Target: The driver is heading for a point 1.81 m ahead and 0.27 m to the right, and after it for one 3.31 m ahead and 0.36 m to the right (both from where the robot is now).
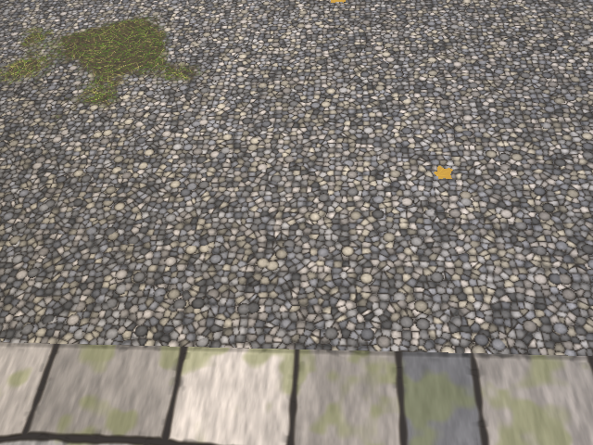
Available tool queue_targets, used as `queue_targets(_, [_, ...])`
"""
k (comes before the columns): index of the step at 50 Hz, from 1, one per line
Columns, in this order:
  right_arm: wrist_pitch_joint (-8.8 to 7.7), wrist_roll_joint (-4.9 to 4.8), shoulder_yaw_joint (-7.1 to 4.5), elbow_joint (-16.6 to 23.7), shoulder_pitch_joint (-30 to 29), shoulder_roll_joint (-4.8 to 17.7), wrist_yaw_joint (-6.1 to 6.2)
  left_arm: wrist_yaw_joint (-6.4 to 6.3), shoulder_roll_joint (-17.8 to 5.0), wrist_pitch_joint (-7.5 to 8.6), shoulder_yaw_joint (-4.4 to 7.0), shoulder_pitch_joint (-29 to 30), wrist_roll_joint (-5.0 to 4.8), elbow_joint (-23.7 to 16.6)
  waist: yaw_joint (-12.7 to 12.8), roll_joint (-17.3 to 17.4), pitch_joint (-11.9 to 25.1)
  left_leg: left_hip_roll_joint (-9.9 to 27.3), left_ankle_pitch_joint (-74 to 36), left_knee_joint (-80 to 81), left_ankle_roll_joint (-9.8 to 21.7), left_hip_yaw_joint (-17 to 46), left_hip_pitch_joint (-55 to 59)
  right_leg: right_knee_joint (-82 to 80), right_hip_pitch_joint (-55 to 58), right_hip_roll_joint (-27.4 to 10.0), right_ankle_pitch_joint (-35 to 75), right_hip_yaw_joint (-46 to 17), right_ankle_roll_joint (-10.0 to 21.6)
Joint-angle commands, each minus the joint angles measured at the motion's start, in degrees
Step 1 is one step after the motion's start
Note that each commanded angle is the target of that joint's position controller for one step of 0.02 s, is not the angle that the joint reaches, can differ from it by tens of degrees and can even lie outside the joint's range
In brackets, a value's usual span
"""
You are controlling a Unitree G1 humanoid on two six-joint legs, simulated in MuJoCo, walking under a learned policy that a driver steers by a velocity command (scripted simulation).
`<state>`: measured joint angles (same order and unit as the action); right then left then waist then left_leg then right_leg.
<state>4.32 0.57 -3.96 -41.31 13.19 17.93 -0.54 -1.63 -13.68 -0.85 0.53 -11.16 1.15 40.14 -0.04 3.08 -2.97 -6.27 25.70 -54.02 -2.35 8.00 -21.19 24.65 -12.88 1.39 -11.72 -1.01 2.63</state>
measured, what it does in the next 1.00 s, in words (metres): steps on the spot: left foot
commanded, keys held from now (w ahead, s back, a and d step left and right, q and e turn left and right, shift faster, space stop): no key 1.00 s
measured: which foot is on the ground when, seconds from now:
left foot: up 0.00-0.12, down 0.14-1.00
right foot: down 0.00-1.00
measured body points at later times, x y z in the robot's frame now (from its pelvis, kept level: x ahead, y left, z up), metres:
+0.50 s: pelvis -0.01 +0.02 +0.00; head -0.01 +0.03 +0.45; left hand +0.04 +0.29 -0.14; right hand +0.08 -0.22 -0.13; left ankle -0.04 +0.12 -0.74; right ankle +0.01 -0.09 -0.74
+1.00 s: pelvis +0.00 +0.03 +0.00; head +0.00 +0.03 +0.45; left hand +0.00 +0.26 -0.16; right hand +0.00 -0.21 -0.16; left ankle -0.04 +0.12 -0.74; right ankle +0.01 -0.09 -0.74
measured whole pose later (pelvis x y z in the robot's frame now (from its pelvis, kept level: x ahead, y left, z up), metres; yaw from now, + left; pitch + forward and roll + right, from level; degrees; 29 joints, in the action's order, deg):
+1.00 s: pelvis +0.00 +0.03 +0.00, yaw +0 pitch -2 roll +0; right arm -0.4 0.5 1.4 -62.8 17.1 10.4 2.4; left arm -1.9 -10.6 -0.9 -0.2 -14.6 0.5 65.4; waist 0.3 -0.2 -1.8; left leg -3.6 14.9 -21.5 2.9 2.8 -4.8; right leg 22.2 -10.1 0.6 -10.6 -1.7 -0.2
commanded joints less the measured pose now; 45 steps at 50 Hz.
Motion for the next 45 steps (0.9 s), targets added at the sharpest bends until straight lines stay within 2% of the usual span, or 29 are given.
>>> queue_targets(1, [-0.08,-0.35,0.34,2.5,0.1,1.7,-0.04,0.19,-8.1,0.73,2.08,-0.2,0.04,-2.1,0.7,-12.7,4.7,1.5,2.0,10.6,-0.3,-3.6,1.8,-5.6,6.5,-11.2,15.1,-10.1,8.5])
queue_targets(3, [-0.10,-0.68,0.67,2.0,-0.4,1.8,0.34,0.62,-9.3,0.25,2.57,-1.6,0.38,-1.0,1.6,-14.3,4.4,1.8,2.1,18.5,0.6,-6.5,5.3,-4.8,6.2,-11.2,14.7,-11.3,8.8])
queue_targets(4, [-0.31,-0.76,0.83,1.2,0.6,1.6,0.60,0.75,-9.5,-0.03,2.70,-1.8,0.26,-0.5,0.9,-13.9,4.2,1.8,-1.3,23.7,1.3,-7.3,7.6,-3.7,5.6,-11.0,16.0,-11.4,8.5])
queue_targets(5, [-0.71,-0.64,1.14,0.1,2.4,1.0,0.89,0.80,-9.5,-0.25,2.70,-1.5,-0.12,-0.1,-0.6,-12.6,4.2,1.9,-8.3,32.1,2.0,-8.1,11.7,-2.2,4.1,-10.4,17.3,-10.8,7.3])
queue_targets(6, [-1.38,-0.17,1.32,-0.5,2.8,1.5,1.22,0.80,-9.1,-0.11,2.60,-2.4,-0.18,0.4,-0.9,-10.8,4.5,3.6,-16.1,37.8,2.9,-5.5,16.8,-1.3,1.0,-10.3,17.2,-10.8,5.0])
queue_targets(7, [-2.28,0.64,1.28,-0.3,2.6,3.6,1.58,1.00,-7.7,0.35,2.25,-3.3,-0.23,0.1,-0.2,-7.0,6.4,9.1,-18.1,38.5,4.1,0.9,22.0,0.0,-2.9,-9.4,12.6,-10.1,2.1])
queue_targets(8, [-2.80,0.81,0.73,-0.3,-0.8,7.2,1.69,1.36,-5.0,0.84,1.53,-3.9,-1.03,-0.7,3.1,3.6,4.9,15.1,-24.7,36.2,6.9,7.2,17.1,-0.5,-3.3,-3.5,3.9,-4.4,-0.1])
queue_targets(9, [-3.32,0.52,1.74,-0.3,-2.6,3.4,1.24,1.10,-5.3,0.57,1.36,-2.0,-0.68,0.7,1.7,2.4,4.2,15.9,-22.3,36.0,8.0,6.8,10.9,-2.3,2.9,-3.2,0.5,-3.7,-0.9])
queue_targets(10, [-3.74,0.58,2.31,-0.4,-3.5,2.1,1.10,1.07,-5.9,0.41,1.60,-1.2,-0.47,1.4,1.5,2.3,2.8,13.9,-18.4,36.4,7.1,5.5,9.3,-2.6,4.3,-3.1,2.1,-4.0,-1.0])
queue_targets(12, [-4.12,0.48,2.53,-2.0,-1.9,2.5,1.61,1.32,-7.0,0.42,2.01,-1.3,-0.31,2.9,0.8,3.0,1.7,11.5,-16.4,37.0,5.8,3.8,8.8,-2.5,5.5,-3.8,6.2,-4.4,-0.6])
queue_targets(14, [-4.36,0.12,2.63,-3.6,-0.4,2.5,1.92,1.37,-6.5,0.66,1.83,-2.7,-0.35,4.5,0.9,2.2,1.5,10.8,-17.2,36.9,5.5,2.9,9.8,-3.3,5.2,-4.5,7.7,-4.8,-0.5])
queue_targets(17, [-4.48,0.11,2.90,-5.2,0.1,2.0,1.98,1.10,-6.1,0.72,1.66,-3.5,-0.48,7.2,0.7,-0.5,0.7,10.8,-16.7,36.9,5.8,2.6,10.3,-4.1,4.6,-4.6,7.1,-4.9,-1.0])
queue_targets(24, [-4.84,0.06,3.19,-9.6,0.9,1.8,2.22,0.75,-5.7,0.57,1.51,-4.3,-0.55,12.9,0.8,-2.5,0.3,10.6,-16.9,37.8,6.2,2.3,10.2,-5.0,5.6,-5.1,7.6,-5.3,-1.3])
queue_targets(34, [-5.00,-0.04,3.85,-15.6,3.3,0.5,2.64,0.18,-4.7,0.35,0.92,-5.2,-0.59,19.5,0.8,-2.7,0.1,10.3,-18.8,37.9,6.4,1.4,10.5,-5.0,6.3,-5.6,8.2,-5.3,-1.1])
queue_targets(45, [-4.96,-0.06,4.48,-19.9,6.4,-1.5,3.05,-0.33,-2.8,0.19,0.19,-6.2,-0.59,24.0,0.6,-2.7,-0.7,10.0,-20.2,37.2,6.3,0.7,10.6,-4.6,5.6,-5.7,8.5,-5.1,-0.9])
Next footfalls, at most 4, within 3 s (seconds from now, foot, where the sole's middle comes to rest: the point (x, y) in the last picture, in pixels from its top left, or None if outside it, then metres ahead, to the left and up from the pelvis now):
0.14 left None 0.00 0.12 -0.78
1.84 left None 0.47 0.03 -0.78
2.36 right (396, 374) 0.64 -0.14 -0.78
2.82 left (317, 290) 0.99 0.05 -0.95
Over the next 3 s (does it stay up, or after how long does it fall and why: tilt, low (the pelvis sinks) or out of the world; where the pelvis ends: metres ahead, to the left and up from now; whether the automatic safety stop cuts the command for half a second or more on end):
stays up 0.97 -0.03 -0.18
